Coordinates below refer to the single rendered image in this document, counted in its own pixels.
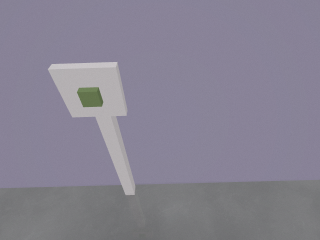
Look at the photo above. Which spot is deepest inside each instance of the panel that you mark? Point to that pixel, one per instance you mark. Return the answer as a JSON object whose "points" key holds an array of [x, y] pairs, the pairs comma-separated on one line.
{"points": [[69, 77]]}

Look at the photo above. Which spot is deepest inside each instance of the button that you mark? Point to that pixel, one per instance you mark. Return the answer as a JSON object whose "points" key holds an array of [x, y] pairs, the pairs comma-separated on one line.
{"points": [[90, 96]]}

